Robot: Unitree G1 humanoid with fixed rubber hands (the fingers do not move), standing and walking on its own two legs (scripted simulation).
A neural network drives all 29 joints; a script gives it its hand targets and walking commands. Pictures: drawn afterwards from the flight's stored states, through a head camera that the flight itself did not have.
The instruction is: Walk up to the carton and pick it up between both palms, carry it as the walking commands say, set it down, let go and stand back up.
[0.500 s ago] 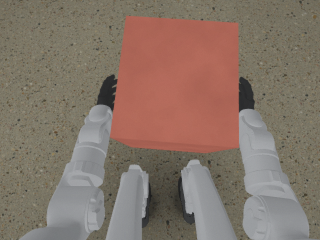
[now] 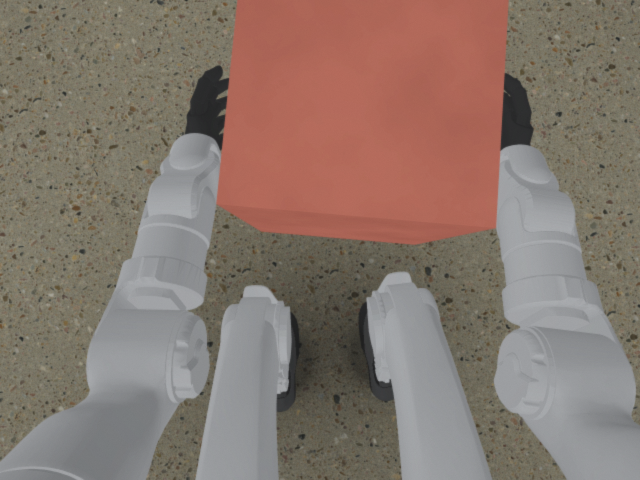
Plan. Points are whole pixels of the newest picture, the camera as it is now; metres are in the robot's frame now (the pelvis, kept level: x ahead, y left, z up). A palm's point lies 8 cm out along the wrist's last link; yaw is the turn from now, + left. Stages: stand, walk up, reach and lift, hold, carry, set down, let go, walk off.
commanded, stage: set down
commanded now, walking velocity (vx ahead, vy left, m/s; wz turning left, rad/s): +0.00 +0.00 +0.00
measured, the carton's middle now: (353, 123) +0.52 -0.06 -0.15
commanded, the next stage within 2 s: none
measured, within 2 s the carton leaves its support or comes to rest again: rests again in 1.68 s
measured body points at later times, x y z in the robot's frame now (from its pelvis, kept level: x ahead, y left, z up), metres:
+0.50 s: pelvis -0.03 -0.01 -0.06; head +0.33 -0.04 +0.20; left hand +0.52 +0.10 -0.21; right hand +0.49 -0.24 -0.21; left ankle +0.11 +0.10 -0.45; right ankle +0.11 -0.11 -0.45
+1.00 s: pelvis -0.01 +0.00 -0.11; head +0.35 -0.03 +0.13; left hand +0.56 +0.11 -0.28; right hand +0.51 -0.24 -0.27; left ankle +0.11 +0.10 -0.45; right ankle +0.11 -0.11 -0.45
